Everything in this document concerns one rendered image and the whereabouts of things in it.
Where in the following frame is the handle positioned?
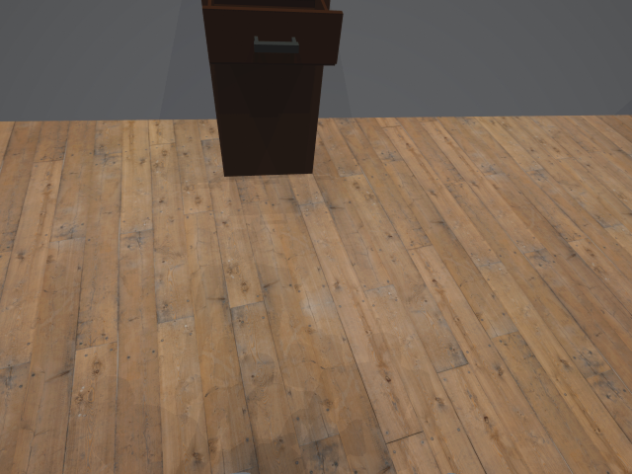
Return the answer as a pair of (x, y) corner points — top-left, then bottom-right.
(254, 37), (299, 53)

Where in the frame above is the cabinet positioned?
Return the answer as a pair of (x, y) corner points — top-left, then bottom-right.
(201, 0), (330, 177)

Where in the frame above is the drawer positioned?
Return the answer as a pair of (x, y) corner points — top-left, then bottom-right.
(202, 0), (344, 65)

